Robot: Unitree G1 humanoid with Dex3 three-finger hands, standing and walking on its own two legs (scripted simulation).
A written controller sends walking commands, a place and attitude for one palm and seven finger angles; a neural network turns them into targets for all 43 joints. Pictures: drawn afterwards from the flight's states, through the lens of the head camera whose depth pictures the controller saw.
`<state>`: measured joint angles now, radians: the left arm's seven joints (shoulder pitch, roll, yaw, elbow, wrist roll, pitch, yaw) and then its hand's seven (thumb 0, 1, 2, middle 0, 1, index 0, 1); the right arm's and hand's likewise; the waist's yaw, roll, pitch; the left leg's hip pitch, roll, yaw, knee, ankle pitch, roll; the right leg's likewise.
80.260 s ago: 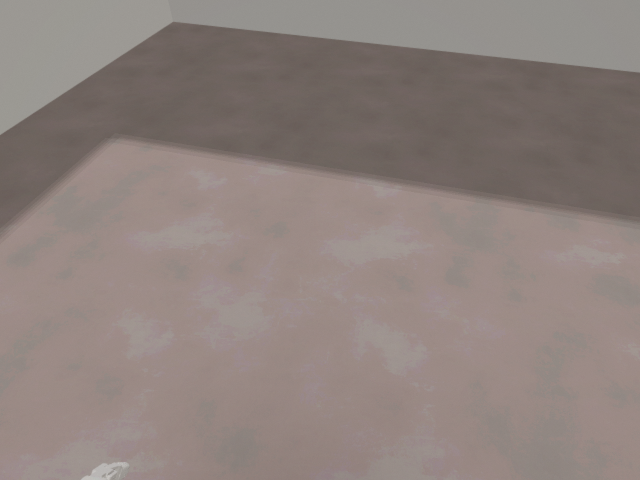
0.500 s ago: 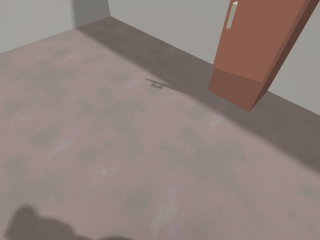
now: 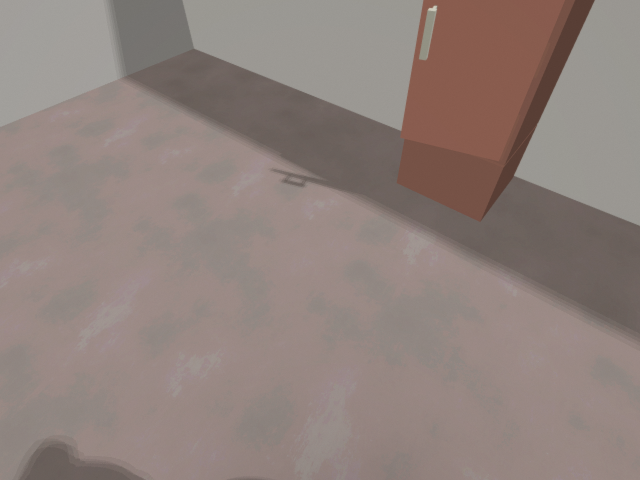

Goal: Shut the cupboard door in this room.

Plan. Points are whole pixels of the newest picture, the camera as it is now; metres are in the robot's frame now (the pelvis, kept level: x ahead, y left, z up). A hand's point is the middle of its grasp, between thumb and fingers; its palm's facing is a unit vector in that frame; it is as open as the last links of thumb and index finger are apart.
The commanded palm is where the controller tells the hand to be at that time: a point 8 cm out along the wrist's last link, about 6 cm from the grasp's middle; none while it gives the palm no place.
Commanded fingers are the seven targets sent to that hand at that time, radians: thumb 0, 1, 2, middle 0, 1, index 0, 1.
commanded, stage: walk to a spot facing it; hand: left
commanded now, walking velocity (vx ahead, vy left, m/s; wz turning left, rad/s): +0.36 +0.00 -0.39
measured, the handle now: (429, 32) +1.41 -0.30 -0.01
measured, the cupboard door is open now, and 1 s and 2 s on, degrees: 14 14 14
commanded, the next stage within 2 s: take the last steps up to it in 1.38 s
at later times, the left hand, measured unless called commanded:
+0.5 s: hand out of the picture +0.14 +0.10 -0.17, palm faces -0.02 -0.99 -0.11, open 7.4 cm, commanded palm none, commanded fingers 0.00 0.90 0.90 -0.20 -0.30 -0.20 -0.30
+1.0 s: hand (245, 272) +0.53 +0.18 -0.17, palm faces -0.24 -0.95 -0.19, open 7.4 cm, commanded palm none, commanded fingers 0.00 0.90 0.90 -0.20 -0.30 -0.20 -0.30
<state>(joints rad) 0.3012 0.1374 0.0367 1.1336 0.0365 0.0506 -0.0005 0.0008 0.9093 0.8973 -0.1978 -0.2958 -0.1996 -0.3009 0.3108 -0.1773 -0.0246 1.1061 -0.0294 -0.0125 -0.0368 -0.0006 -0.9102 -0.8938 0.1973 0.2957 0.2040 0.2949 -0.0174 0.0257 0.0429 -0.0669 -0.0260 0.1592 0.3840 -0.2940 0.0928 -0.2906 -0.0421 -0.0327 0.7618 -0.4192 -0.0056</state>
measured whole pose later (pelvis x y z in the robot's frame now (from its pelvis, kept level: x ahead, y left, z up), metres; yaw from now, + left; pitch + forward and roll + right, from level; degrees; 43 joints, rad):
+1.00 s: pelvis +0.39 +0.02 +0.00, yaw -16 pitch +0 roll -1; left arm 0.13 0.22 0.09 1.00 0.03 0.02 -0.02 0.00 0.91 0.90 -0.19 -0.29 -0.19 -0.30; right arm 0.41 -0.15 -0.02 1.10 -0.03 -0.07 -0.04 0.00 -0.93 -0.89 0.20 0.30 0.20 0.29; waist -0.02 -0.02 0.09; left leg -0.01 0.00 0.28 0.32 -0.32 0.07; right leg -0.61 -0.07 -0.05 0.95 -0.13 -0.03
